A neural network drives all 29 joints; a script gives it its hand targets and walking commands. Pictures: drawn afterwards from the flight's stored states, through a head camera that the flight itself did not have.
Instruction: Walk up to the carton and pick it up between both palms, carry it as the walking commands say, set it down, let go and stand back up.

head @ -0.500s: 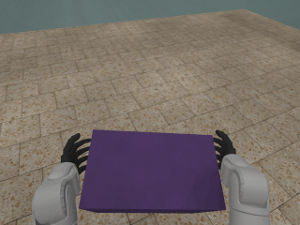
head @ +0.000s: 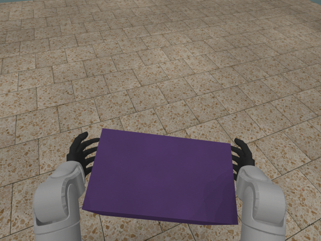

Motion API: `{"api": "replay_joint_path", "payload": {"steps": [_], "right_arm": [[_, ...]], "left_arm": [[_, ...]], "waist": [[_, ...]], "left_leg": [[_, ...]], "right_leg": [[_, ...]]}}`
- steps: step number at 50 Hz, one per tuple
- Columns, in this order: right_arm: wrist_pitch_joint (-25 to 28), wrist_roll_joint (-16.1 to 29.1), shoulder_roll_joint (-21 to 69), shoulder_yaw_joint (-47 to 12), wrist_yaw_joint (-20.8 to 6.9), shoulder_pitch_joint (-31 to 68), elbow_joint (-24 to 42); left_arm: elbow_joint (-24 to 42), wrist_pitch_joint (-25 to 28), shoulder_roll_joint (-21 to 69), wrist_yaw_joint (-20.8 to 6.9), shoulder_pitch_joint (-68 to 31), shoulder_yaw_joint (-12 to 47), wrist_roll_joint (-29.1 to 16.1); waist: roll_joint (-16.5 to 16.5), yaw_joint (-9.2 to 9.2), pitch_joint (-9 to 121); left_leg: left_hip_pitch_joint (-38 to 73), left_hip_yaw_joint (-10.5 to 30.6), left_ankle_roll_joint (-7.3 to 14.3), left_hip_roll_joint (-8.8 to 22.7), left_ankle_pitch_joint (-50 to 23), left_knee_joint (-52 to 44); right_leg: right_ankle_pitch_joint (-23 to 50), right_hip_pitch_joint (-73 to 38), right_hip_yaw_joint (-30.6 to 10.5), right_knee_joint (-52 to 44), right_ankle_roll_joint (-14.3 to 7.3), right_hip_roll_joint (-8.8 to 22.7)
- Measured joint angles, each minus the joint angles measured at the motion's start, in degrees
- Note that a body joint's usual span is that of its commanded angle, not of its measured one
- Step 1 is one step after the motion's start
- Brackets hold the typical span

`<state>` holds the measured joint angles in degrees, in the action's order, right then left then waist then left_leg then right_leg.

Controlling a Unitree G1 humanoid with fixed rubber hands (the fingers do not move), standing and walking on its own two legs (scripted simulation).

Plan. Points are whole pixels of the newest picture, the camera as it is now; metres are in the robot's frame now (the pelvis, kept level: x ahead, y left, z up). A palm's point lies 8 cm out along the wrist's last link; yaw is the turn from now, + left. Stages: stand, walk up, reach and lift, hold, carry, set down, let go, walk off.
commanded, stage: carry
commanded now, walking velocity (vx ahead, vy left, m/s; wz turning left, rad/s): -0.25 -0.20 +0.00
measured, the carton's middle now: (159, 183) +0.27 +0.01 +0.00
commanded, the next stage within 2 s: none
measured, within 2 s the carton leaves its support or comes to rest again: neither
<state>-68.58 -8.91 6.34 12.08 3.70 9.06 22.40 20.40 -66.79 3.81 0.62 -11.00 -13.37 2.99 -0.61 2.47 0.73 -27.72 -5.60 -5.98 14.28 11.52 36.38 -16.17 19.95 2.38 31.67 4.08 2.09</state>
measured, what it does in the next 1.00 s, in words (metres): walks backwards: left foot, then right foot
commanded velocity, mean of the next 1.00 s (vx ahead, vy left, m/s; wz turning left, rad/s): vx -0.03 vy -0.02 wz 0.00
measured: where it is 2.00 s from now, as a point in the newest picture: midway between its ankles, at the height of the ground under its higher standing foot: outside the picture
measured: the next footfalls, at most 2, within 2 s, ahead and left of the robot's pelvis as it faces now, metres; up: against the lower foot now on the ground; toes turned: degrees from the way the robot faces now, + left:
left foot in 0.32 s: -0.11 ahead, +0.00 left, +0.00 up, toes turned +11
right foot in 0.64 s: -0.12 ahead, -0.28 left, +0.00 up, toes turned -4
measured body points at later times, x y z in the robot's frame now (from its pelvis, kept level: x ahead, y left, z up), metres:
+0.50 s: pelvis -0.13 -0.07 +0.01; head -0.17 -0.05 +0.46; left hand +0.11 +0.15 +0.09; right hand +0.15 -0.22 +0.09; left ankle -0.15 -0.01 -0.72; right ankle -0.09 -0.22 -0.67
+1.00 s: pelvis -0.20 -0.14 +0.01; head -0.24 -0.14 +0.46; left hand +0.06 +0.04 +0.10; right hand +0.06 -0.33 +0.09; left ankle -0.15 -0.01 -0.72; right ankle -0.16 -0.27 -0.72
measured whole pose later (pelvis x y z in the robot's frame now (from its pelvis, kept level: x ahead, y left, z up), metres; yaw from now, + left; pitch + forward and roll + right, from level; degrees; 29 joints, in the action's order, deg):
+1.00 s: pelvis -0.20 -0.14 +0.01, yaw +2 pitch +0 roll +0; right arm -68.9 -4.6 2.3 10.7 4.3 7.8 16.1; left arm 21.0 -67.8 7.2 1.9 -4.6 -11.5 7.4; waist 0.2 -1.8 7.0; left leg -19.9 -8.1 -0.7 5.0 12.8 33.0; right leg -14.4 19.9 2.5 34.3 1.1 3.2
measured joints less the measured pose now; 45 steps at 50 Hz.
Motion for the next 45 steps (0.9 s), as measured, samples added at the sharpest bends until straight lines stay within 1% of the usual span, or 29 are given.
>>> {"api": "replay_joint_path", "payload": {"steps": [1, 2, 3, 4, 6, 8, 10, 13, 15, 16, 17, 18, 19, 20, 23, 25, 27, 29, 30, 32, 33, 34, 35, 36, 38, 41, 43, 45], "right_arm": [[0.0, 0.6, -1.3, 0.2, -0.4, -0.2, -0.1], [0.0, 1.3, -2.3, 0.6, -0.9, -0.7, -0.2], [-0.1, 2.0, -3.1, 1.1, -1.1, -1.5, -0.2], [-0.4, 2.7, -3.4, 1.4, -1.1, -2.1, -0.2], [-0.7, 3.9, -3.6, 1.3, -0.5, -2.6, -0.5], [-0.4, 5.2, -3.4, 0.6, 0.5, -2.8, 0.0], [0.1, 6.2, -3.5, 0.2, 1.1, -2.7, 1.5], [1.0, 6.7, -3.3, 0.3, 1.1, -2.1, 1.6], [1.3, 6.1, -3.3, 0.3, 0.5, -2.0, 0.2], [1.6, 5.5, -2.9, 0.2, 0.1, -2.1, -1.3], [1.8, 4.8, -2.3, -0.2, 0.2, -2.1, -3.2], [1.2, 4.2, -1.9, -0.8, 0.6, -2.2, -5.0], [0.2, 3.6, -1.6, -1.3, 0.8, -2.3, -6.3], [-0.4, 2.9, -1.4, -1.7, 0.8, -2.5, -7.2], [-0.5, 1.6, -0.3, -1.4, 0.6, -3.0, -8.0], [0.0, 0.7, 0.0, -1.2, 0.3, -2.8, -7.5], [0.4, 0.2, -0.1, -1.3, 0.3, -2.4, -6.8], [0.1, 0.0, -0.5, -1.7, 0.8, -1.5, -5.5], [-0.1, -0.2, -0.6, -1.9, 1.1, -0.9, -4.9], [-0.4, -0.4, -0.6, -1.8, 1.3, 0.0, -4.2], [-0.2, -0.4, -0.7, -1.7, 1.3, 0.2, -4.2], [-0.2, -0.2, -1.2, -1.4, 1.1, 0.4, -4.5], [-0.4, 0.0, -1.8, -0.9, 0.8, 0.0, -4.6], [-0.4, 0.5, -2.3, -0.4, 0.4, -0.7, -4.5], [-0.4, 1.9, -2.9, 0.5, 0.2, -1.8, -4.1], [-0.7, 4.2, -3.5, 0.8, 1.1, -2.1, -3.4], [-0.6, 4.9, -3.7, 0.2, 1.3, -1.7, -3.1], [-0.4, 5.2, -3.8, -0.2, 1.3, -1.3, -3.5]], "left_arm": [[0.1, 0.7, 1.6, 0.4, 0.7, 0.2, 0.6], [0.4, 1.0, 3.1, 0.7, 1.4, 0.5, 1.3], [0.4, 1.2, 4.1, 0.8, 2.3, 1.1, 2.0], [0.5, 1.2, 4.0, 1.1, 3.1, 2.4, 2.4], [1.1, 1.0, 3.6, 1.2, 4.5, 3.4, 3.1], [3.0, 0.5, 3.5, 0.9, 5.3, 2.9, 3.2], [5.4, 0.6, 3.5, 0.7, 5.5, 2.6, 2.9], [6.6, 0.9, 3.5, 0.7, 5.2, 2.8, 3.6], [5.9, 0.5, 3.5, 0.7, 5.2, 2.9, 4.2], [5.1, 0.3, 3.2, 0.7, 5.3, 2.8, 4.5], [4.0, -0.1, 2.6, 0.6, 5.8, 2.5, 4.6], [2.8, -0.5, 2.2, 0.5, 6.9, 2.2, 4.5], [1.6, -0.8, 1.9, 0.4, 8.0, 1.9, 4.3], [0.7, -1.2, 1.5, 0.5, 8.7, 1.8, 4.0], [-0.7, -2.5, 0.3, 0.7, 7.7, 1.7, 3.0], [-2.0, -2.7, -0.5, 0.8, 5.5, 1.6, 2.3], [-3.2, -2.3, -1.3, 0.7, 3.3, 1.7, 1.7], [-4.0, -1.7, -1.8, 0.4, 1.4, 1.4, 0.9], [-4.4, -1.3, -2.0, 0.3, 0.7, 1.3, 0.7], [-4.5, -0.7, -2.0, 0.1, 0.0, 0.9, 0.5], [-4.6, -0.2, -1.7, 0.0, 0.0, 0.8, 0.6], [-5.0, 0.5, -0.8, 0.1, 0.3, 0.7, 0.8], [-5.2, 0.8, 0.2, 0.4, 0.7, 0.8, 1.2], [-5.1, 0.7, 1.1, 1.0, 1.3, 1.3, 1.5], [-4.0, 0.5, 2.3, 1.4, 2.4, 2.1, 2.2], [-1.6, 0.6, 3.5, 1.6, 4.4, 2.3, 2.8], [0.1, 0.7, 3.6, 1.4, 5.3, 2.3, 3.1], [1.1, 0.3, 3.5, 1.4, 5.6, 2.2, 3.5]], "waist": [[-1.9, -0.45, -1.0], [-2.8, -1.39, -2.0], [-2.7, -2.37, -2.6], [-2.4, -3.37, -2.9], [-1.9, -5.05, -3.4], [-1.1, -5.91, -3.3], [-0.8, -6.32, -2.6], [0.1, -5.64, 0.5], [1.1, -4.88, 3.4], [2.7, -4.4, 4.5], [5.0, -3.65, 5.1], [6.1, -3.07, 5.9], [5.8, -2.64, 6.9], [4.9, -2.26, 7.6], [2.6, -0.54, 8.1], [1.1, 0.19, 8.2], [0.5, 0.66, 8.2], [0.5, 0.65, 7.7], [0.6, 0.47, 7.3], [1.6, -0.02, 6.6], [1.9, -0.17, 6.4], [1.1, -0.66, 6.0], [0.2, -1.52, 5.6], [0.0, -2.41, 5.3], [0.6, -3.7, 4.4], [0.8, -5.12, 3.3], [0.8, -5.68, 3.1], [0.9, -5.82, 3.5]], "left_leg": [[-1.5, 1.5, 0.4, 0.8, 5.7, 3.2], [-3.4, 2.6, 0.8, -0.1, 12.8, 8.4], [-4.7, 2.8, 1.2, -1.8, 17.9, 13.0], [-5.7, 2.3, 1.4, -3.6, 20.6, 17.2], [-6.2, 1.0, 1.8, -6.3, 21.4, 23.6], [-4.9, -0.2, 2.2, -8.4, 19.7, 25.1], [-2.9, -0.8, 2.5, -9.9, 18.8, 24.3], [2.1, -1.2, 3.5, -11.8, 19.4, 18.1], [7.3, -1.3, 4.4, -12.5, 19.1, 9.1], [9.1, -1.7, 6.3, -13.3, 17.0, 4.9], [10.4, -2.4, 8.3, -14.6, 15.0, 2.7], [11.5, -2.8, 9.6, -15.1, 13.4, 1.1], [12.1, -2.6, 10.3, -14.9, 12.4, 0.1], [12.7, -2.3, 10.6, -14.5, 11.6, -0.7], [13.8, -2.1, 10.4, -13.6, 9.3, -3.5], [13.2, -2.0, 10.2, -13.0, 7.8, -4.8], [12.1, -2.1, 9.9, -12.7, 6.5, -5.7], [10.6, -2.4, 9.6, -12.5, 5.6, -5.8], [9.8, -2.6, 9.4, -12.4, 5.3, -5.5], [8.3, -3.4, 8.9, -12.4, 5.2, -4.6], [7.4, -3.9, 8.5, -12.2, 5.4, -3.7], [6.8, -3.8, 8.2, -11.4, 5.5, -3.1], [6.5, -3.3, 8.5, -10.8, 5.0, -2.9], [6.4, -2.9, 8.3, -10.7, 4.6, -3.0], [6.8, -2.7, 7.5, -11.1, 3.9, -3.6], [7.3, -2.8, 6.7, -10.6, 3.3, -3.3], [7.3, -2.8, 6.3, -10.2, 3.0, -2.9], [7.2, -2.6, 5.9, -9.9, 2.6, -2.7]], "right_leg": [[0.3, 0.8, 0.5, 0.7, -0.6, -1.5], [0.5, 1.7, 0.8, 1.9, -1.5, -1.9], [0.7, 2.6, 0.8, 3.0, -2.4, -1.4], [0.9, 3.4, 0.9, 3.6, -3.0, -1.0], [1.9, 4.3, 1.1, 3.9, -3.9, -0.7], [3.1, 5.5, 1.2, 3.9, -4.7, -1.2], [4.2, 6.7, 2.4, 3.8, -5.7, -2.2], [5.7, 8.8, 4.4, 3.7, -6.9, -3.2], [6.4, 9.9, 5.9, 3.5, -7.4, -3.5], [6.7, 10.2, 6.1, 3.6, -7.6, -3.0], [7.3, 9.7, 5.3, 3.2, -7.5, -2.0], [5.7, 9.1, 4.6, 3.1, -6.9, -1.6], [2.4, 8.9, 4.2, 4.3, -6.0, -1.7], [-0.3, 9.0, 3.5, 6.8, -5.5, -1.7], [-2.9, 10.2, 0.4, 17.3, -4.4, -1.0], [-2.8, 10.0, -0.9, 20.7, -3.6, 0.1], [-2.8, 8.3, -2.0, 18.6, -3.1, 1.4], [-3.9, 5.4, -2.7, 12.6, -2.8, 2.2], [-3.4, 3.5, -2.6, 8.5, -2.5, 2.5], [2.7, -0.6, -2.0, 0.2, -2.5, 3.2], [2.2, -1.6, -1.8, -2.4, -1.2, 3.5], [1.6, -1.5, -1.5, -3.0, -0.2, 2.9], [1.6, -1.5, -0.9, -3.1, 0.2, 2.3], [1.6, -1.4, -0.5, -2.8, 0.3, 2.2], [1.1, -0.8, -0.3, -1.0, -0.2, 2.6], [0.8, -0.5, -0.3, 0.8, -1.0, 2.3], [0.9, -0.1, -0.4, 1.8, -1.6, 2.0], [0.9, 0.1, -0.2, 2.6, -2.1, 1.7]]}}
